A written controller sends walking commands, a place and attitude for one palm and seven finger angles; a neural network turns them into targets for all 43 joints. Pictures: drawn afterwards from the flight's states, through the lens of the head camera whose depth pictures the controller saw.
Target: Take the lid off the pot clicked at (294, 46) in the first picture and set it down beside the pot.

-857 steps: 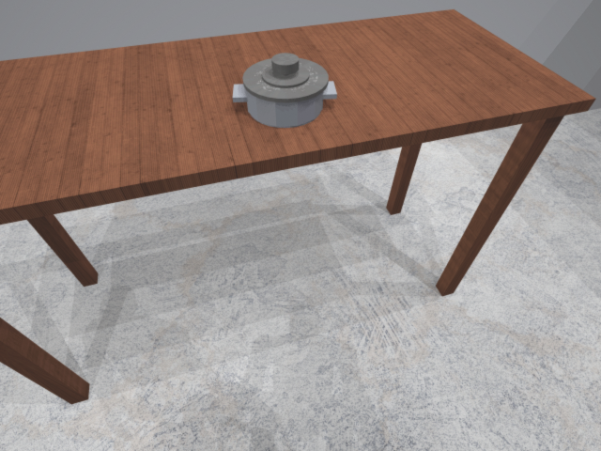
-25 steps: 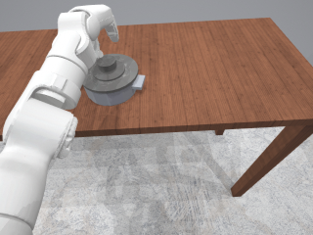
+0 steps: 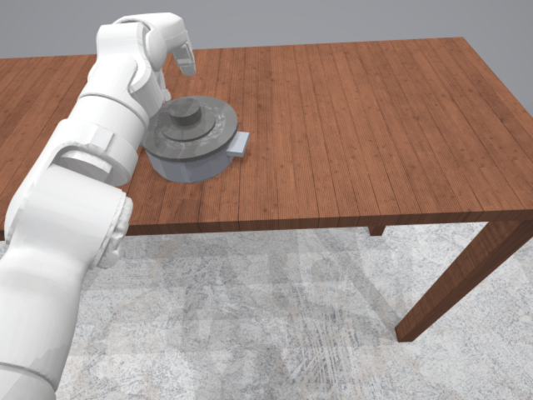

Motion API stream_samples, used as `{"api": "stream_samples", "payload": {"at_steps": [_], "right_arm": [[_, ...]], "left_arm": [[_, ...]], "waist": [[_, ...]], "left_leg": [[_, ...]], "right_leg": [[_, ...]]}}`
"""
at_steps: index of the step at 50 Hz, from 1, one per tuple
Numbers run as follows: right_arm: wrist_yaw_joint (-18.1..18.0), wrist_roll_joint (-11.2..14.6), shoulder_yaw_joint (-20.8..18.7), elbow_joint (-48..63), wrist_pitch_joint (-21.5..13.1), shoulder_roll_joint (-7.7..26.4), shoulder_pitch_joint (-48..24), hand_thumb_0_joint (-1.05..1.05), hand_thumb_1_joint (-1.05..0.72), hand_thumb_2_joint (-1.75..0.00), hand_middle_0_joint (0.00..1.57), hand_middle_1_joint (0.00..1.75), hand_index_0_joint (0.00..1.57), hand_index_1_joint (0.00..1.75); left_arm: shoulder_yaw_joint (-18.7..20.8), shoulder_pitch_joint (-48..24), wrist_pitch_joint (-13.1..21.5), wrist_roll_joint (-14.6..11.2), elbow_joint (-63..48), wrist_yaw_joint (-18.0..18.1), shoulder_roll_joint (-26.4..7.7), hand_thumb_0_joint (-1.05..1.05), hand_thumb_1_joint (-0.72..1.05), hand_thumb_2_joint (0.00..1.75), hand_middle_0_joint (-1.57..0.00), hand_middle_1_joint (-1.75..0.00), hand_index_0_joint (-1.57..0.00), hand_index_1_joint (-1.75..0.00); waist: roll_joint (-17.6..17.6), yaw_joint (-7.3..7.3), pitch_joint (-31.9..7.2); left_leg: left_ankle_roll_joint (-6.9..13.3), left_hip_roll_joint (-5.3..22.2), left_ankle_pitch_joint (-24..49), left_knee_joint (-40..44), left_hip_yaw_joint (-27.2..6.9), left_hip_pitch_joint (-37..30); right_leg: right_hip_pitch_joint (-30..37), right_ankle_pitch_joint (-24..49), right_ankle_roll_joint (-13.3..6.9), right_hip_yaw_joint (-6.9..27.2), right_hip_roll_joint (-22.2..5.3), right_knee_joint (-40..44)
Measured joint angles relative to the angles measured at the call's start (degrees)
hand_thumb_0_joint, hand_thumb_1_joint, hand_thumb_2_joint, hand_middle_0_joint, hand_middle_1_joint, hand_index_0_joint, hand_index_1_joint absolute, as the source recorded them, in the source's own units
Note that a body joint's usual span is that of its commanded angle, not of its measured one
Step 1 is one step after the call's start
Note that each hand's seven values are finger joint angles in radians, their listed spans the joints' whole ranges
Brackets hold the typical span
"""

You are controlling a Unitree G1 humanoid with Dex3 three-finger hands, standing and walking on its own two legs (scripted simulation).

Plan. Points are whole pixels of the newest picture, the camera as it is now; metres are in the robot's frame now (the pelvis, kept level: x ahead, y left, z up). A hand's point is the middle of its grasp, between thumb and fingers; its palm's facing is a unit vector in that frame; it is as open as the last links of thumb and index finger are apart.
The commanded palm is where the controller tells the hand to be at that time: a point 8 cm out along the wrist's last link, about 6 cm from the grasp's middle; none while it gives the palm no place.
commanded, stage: move the open hand above the knob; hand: left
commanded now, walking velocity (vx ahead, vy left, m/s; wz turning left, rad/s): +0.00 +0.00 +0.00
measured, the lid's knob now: (185, 111) +0.53 +0.12 +0.15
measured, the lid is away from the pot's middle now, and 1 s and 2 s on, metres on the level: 0.00 0.00 0.00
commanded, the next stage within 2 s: lower the open fingers around the knob in 0.32 s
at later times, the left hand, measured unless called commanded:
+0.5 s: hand (166, 79) +0.50 +0.12 +0.23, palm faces -0.28 -0.05 -0.96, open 10.1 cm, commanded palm +0.49 +0.13 +0.28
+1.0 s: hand (161, 100) +0.49 +0.14 +0.20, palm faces -0.35 -0.08 -0.93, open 10.1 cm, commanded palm +0.49 +0.14 +0.25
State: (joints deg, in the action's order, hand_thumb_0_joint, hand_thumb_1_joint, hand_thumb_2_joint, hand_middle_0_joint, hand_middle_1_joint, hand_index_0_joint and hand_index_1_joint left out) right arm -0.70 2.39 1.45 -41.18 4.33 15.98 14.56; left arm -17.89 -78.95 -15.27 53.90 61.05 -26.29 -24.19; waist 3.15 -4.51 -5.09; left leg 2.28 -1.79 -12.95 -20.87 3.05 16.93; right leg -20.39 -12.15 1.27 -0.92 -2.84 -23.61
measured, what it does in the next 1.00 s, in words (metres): stands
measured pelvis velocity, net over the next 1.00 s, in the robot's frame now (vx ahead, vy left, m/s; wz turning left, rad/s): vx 0.00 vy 0.01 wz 0.00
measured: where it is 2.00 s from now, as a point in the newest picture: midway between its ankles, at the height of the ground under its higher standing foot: outside the picture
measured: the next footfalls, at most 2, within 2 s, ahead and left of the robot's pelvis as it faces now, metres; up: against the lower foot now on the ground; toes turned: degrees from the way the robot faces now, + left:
none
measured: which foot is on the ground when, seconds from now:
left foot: down 0.00-1.00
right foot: down 0.00-1.00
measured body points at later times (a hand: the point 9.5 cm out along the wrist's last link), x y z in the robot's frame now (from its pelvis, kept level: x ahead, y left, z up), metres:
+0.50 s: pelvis +0.00 +0.00 +0.00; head +0.04 -0.02 +0.45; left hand +0.51 +0.12 +0.29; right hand +0.04 -0.26 -0.14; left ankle -0.04 +0.10 -0.74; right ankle -0.01 -0.13 -0.74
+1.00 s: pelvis +0.00 +0.01 +0.00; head +0.04 -0.01 +0.44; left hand +0.50 +0.14 +0.26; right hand +0.06 -0.26 -0.14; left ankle -0.04 +0.10 -0.74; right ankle -0.01 -0.13 -0.74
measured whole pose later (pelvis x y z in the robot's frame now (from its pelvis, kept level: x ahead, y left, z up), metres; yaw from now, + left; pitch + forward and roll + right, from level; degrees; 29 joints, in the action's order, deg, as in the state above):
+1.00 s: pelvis +0.00 +0.01 +0.00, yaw +0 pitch +10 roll +0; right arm -1.3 2.1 1.6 -42.5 4.5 15.7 15.0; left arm -17.8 -80.6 -17.4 53.3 67.7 -27.0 -22.6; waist 1.9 -6.2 -5.5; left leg 2.8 -2.2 -13.9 -23.7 2.9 19.7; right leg -22.6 -12.6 1.8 -0.9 -3.3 -25.3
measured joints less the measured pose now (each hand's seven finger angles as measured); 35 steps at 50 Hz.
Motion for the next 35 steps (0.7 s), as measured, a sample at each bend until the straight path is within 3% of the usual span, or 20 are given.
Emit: {"api": "stream_samples", "payload": {"at_steps": [7, 18, 23, 29, 35], "right_arm": [[-0.76, 0.14, 0.39, 0.09, 0.00, -0.03, -1.77, 0.00, -0.90, -0.90, 0.20, 0.30, 0.20, 0.30], [-1.32, 0.27, 1.02, -0.74, 1.31, -0.16, 0.16, 0.00, -0.90, -0.90, 0.20, 0.30, 0.20, 0.30], [-1.26, 0.07, 0.40, -1.49, 0.88, 0.01, 2.23, 0.00, -0.90, -0.90, 0.20, 0.30, 0.20, 0.30], [-1.10, -0.11, 0.48, -2.72, 0.36, 0.39, 2.79, 0.01, -0.90, -0.90, 0.20, 0.30, 0.20, 0.30], [-0.54, -0.22, 0.10, -2.08, 0.43, 0.41, 2.75, 0.01, -0.90, -0.90, 0.20, 0.30, 0.20, 0.30]], "left_arm": [[-0.09, -0.42, 0.87, -0.66, -0.10, -0.13, 1.28, 0.00, -0.39, 1.69, -0.88, -0.09, -0.88, -0.08], [0.98, -2.58, -0.64, 1.29, 4.89, 0.89, -1.15, 0.00, -0.39, 1.69, -0.88, -0.09, -0.88, -0.08], [1.10, -1.39, 0.63, 0.14, 2.39, -0.15, -1.39, 0.00, -0.39, 1.69, -0.88, -0.09, -0.88, -0.08], [2.94, -2.97, -1.99, -0.40, 6.74, -0.99, -0.42, 0.00, -0.39, 1.69, -0.88, -0.09, -0.88, -0.08], [1.12, -1.22, -2.78, -0.55, 5.33, -1.91, 0.01, 0.00, -0.39, 1.69, -0.87, -0.09, -0.87, -0.08]], "waist": [[-0.32, -0.18, 0.17], [-0.35, -1.79, 0.22], [-0.22, -1.78, 0.28], [0.16, -2.22, -0.17], [0.06, -1.79, -0.15]], "left_leg": [[-0.06, -0.08, 0.09, -0.52, -0.45, 0.18], [-0.12, 0.24, -0.05, -0.82, 0.40, 1.02], [0.00, 0.11, -0.16, -0.87, 0.28, 1.17], [0.18, 0.00, -0.48, -0.82, 0.40, 0.81], [0.33, -0.11, -0.63, -1.21, 0.36, 1.12]], "right_leg": [[-0.01, -0.04, -0.10, -0.43, -0.12, -0.48], [-1.18, 0.19, -0.13, 0.44, 0.26, -0.74], [-1.26, 0.05, -0.03, 0.35, 0.12, -0.77], [-0.90, -0.16, 0.15, 0.49, 0.04, -0.61], [-1.06, -0.23, 0.33, 0.47, -0.08, -0.77]]}}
